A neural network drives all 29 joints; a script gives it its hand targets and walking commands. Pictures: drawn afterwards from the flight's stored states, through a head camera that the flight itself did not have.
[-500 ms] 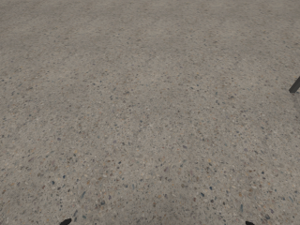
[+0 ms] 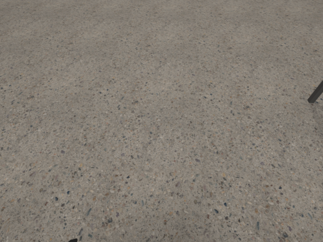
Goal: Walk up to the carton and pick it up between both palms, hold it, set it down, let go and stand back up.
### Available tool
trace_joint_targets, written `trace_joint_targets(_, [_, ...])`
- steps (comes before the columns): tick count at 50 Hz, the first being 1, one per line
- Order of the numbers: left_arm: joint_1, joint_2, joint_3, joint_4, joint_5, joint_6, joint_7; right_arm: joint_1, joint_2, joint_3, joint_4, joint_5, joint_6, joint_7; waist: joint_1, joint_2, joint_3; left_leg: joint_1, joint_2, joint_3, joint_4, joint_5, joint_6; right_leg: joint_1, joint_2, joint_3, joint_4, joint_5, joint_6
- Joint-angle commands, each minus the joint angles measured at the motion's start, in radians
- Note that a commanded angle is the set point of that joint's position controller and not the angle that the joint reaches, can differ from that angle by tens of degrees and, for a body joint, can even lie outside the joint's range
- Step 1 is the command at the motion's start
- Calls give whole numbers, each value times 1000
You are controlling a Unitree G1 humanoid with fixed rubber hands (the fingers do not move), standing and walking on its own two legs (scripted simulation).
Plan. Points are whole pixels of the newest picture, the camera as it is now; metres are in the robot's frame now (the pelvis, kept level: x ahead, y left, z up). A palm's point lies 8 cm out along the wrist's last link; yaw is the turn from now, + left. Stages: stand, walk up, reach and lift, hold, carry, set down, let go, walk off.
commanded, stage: stand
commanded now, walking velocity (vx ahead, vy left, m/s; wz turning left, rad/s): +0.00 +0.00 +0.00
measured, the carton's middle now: out of the picture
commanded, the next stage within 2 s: walk up in 0.06 s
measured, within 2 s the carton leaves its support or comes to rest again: neither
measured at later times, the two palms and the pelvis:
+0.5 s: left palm out of the picture +0.13 +0.28 -0.11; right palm out of the picture +0.07 -0.35 -0.13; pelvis +0.02 -0.03 -0.01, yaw -12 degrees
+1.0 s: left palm (136, 157) +0.40 +0.12 -0.14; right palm out of the picture +0.06 -0.39 -0.11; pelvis +0.18 -0.09 -0.02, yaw -33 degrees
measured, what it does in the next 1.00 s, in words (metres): walks ahead, turning right: right foot, then left foot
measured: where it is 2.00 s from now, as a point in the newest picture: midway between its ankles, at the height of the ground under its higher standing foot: (220, 181)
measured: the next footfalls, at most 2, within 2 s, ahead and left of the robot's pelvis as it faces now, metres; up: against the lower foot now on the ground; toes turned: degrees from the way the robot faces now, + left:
right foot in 0.56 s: +0.10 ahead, -0.21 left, +0.00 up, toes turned -22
left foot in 0.88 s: +0.28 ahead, -0.05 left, +0.00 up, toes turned -26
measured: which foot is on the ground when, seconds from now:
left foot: down 0.00-0.58, up 0.60-0.86, down 0.88-1.00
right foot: down 0.00-0.32, up 0.34-0.54, down 0.56-0.92, up 0.94-1.00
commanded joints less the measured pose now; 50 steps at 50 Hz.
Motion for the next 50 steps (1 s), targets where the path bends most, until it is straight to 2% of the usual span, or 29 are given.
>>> trace_joint_targets(1, [-51, 225, 38, -64, -6, -20, 15, -55, -233, -40, -68, -1, -24, -10, -2, 14, -130, 22, 125, -97, -83, 174, 35, 28, -123, 107, -89, 163, -37])
trace_joint_targets(12, [-57, 236, 43, -58, 2, -21, 11, -66, -222, -39, -67, 4, -20, -13, 2, -7, -111, 39, 120, -96, -109, 183, 27, 5, -116, 96, -103, 123, -30])
trace_joint_targets(13, [-11, 320, 98, -229, 36, 6, -49, 22, -380, -125, -181, -24, -45, 14, -45, 47, -119, 272, 134, -51, 23, -237, 95, -388, -57, 222, 7, -144, -109])
trace_joint_targets(14, [-86, 303, 93, -251, 31, 15, -79, 117, -400, -143, -150, -28, -48, 12, -103, 164, -52, 362, 250, -168, -91, -416, 154, -632, -37, 174, 159, -325, -96])
trace_joint_targets(15, [-121, 289, 94, -268, 41, 28, -88, 114, -432, -164, -141, -23, -50, 7, -114, 239, -73, 343, 407, -286, -246, -428, 224, -682, -30, 61, 435, -257, -47])
trace_joint_targets(16, [-117, 304, 106, -267, 54, 35, -99, 66, -418, -159, -174, -18, -56, 5, -87, 138, -96, 225, 498, -302, -261, -339, 261, -582, -98, 80, 539, -240, -23])
trace_joint_targets(17, [-98, 309, 108, -282, 49, 35, -109, 47, -411, -158, -195, -24, -61, 3, -73, 67, -113, 192, 505, -285, -249, -294, 257, -520, -133, 93, 525, -240, -12])
trace_joint_targets(18, [-88, 306, 109, -293, 40, 35, -120, 30, -403, -157, -214, -37, -67, 3, -58, 53, -115, 157, 512, -265, -249, -286, 258, -504, -169, 100, 523, -234, -4])
trace_joint_targets(19, [-29, 308, 118, -303, 33, 38, -125, -16, -419, -162, -236, -48, -71, 6, -13, 78, -155, 147, 518, -251, -246, -314, 256, -474, -200, 105, 528, -252, -15])
trace_joint_targets(21, [39, 301, 134, -296, 37, 50, -145, -98, -428, -169, -264, -54, -77, 17, 28, 148, -127, 94, 497, -171, -248, -349, 242, -438, -233, 75, 538, -237, -8])
trace_joint_targets(23, [88, 292, 135, -293, 11, 47, -149, -142, -415, -164, -297, -59, -81, 21, 65, 148, -115, 42, 412, -22, -166, -253, 201, -306, -221, 51, 368, -198, -16])
trace_joint_targets(25, [181, 291, 147, -265, 11, 38, -142, -188, -384, -157, -305, -67, -78, 35, 113, 111, -81, -150, 291, 168, -17, -330, 149, -84, -157, -31, 236, -97, -20])
trace_joint_targets(26, [255, 316, 156, -212, 16, 30, -133, -200, -349, -143, -304, -61, -72, 36, 137, -19, -64, -253, 185, 237, 184, -385, 126, 8, -95, -36, 175, -83, -30])
trace_joint_targets(27, [341, 368, 176, -193, 21, 24, -119, -190, -285, -127, -319, -66, -65, 42, 181, -240, -42, -410, 64, 303, 503, -410, 92, 112, -72, 71, 102, -200, -82])
trace_joint_targets(28, [343, 416, 184, -213, 30, 24, -102, -164, -211, -96, -339, -49, -57, 55, 184, -451, 23, -669, -44, 259, 761, -502, 41, 118, -213, 456, -112, -594, -175])
trace_joint_targets(29, [177, 409, 167, -279, 30, 18, -99, -93, -244, -97, -352, -27, -50, 63, 71, -348, 80, -655, -8, 78, 763, -390, 14, -51, -328, 779, -312, -851, -237])
trace_joint_targets(30, [128, 441, 170, -300, 19, 18, -105, -84, -336, -123, -346, -9, -62, 65, 60, -303, 109, -547, 18, 14, 679, -377, 13, -137, -337, 797, -317, -826, -301])
trace_joint_targets(31, [127, 440, 163, -295, 10, 17, -106, -87, -363, -129, -332, -7, -76, 69, 58, -301, 99, -532, 19, 10, 665, -398, 30, -124, -308, 784, -294, -726, -324])
trace_joint_targets(33, [93, 402, 152, -302, 9, 15, -91, -72, -353, -132, -314, 1, -90, 66, 34, -280, 90, -443, 56, -9, 600, -345, 37, -224, -263, 606, -223, -538, -276])
trace_joint_targets(34, [49, 399, 152, -319, 6, 15, -91, -6, -352, -134, -300, 8, -87, 68, 9, -325, 63, -381, 57, 10, 544, -335, 25, -254, -230, 521, -196, -496, -260])
trace_joint_targets(38, [26, 419, 154, -361, 4, -3, -86, 52, -371, -149, -295, 1, -71, 62, -16, -285, -23, -248, 30, 7, 441, -270, 19, -279, -231, 551, -185, -465, -247])
trace_joint_targets(41, [20, 402, 148, -378, 5, -6, -83, 78, -354, -153, -294, -11, -77, 56, -27, -222, -42, -110, 10, 13, 325, -140, 25, -348, -196, 499, -114, -407, -212])
trace_joint_targets(42, [-10, 390, 144, -395, 4, -8, -81, 144, -357, -160, -284, -12, -86, 51, -72, -148, -66, 40, 32, -14, 238, -93, 34, -439, -180, 472, -34, -401, -180])
trace_joint_targets(43, [-77, 339, 123, -418, 6, -9, -81, 254, -372, -171, -255, -20, -94, 38, -156, -52, -115, 291, 53, -46, 107, -77, 36, -606, -88, 354, 119, -406, -121])
trace_joint_targets(44, [-55, 222, 90, -429, -3, -16, -69, 360, -446, -192, -245, -44, -99, 18, -218, 302, -190, 420, 239, -331, -104, -417, 28, -717, 102, 202, 493, -410, -67])
trace_joint_targets(45, [14, 233, 82, -408, -1, -7, -58, 251, -467, -190, -278, -37, -101, 14, -151, 298, -144, 295, 455, -695, -307, -656, 37, -763, 141, 156, 711, -336, -47])
trace_joint_targets(46, [66, 331, 96, -371, 3, -1, -51, 131, -458, -184, -321, -18, -100, 20, -89, 159, -103, 194, 499, -688, -329, -695, 69, -694, 34, 171, 746, -264, -46])
trace_joint_targets(47, [117, 356, 103, -346, 0, -2, -55, 85, -436, -177, -333, -16, -102, 26, -56, 135, -90, 186, 482, -591, -281, -600, 97, -663, -27, 151, 728, -201, -49])
trace_joint_targets(50, [91, 323, 99, -317, -1, -16, -57, 144, -356, -157, -313, -23, -113, 23, -73, 130, -110, 202, 353, -276, -179, -32, 31, -599, -75, 104, 709, -116, -35])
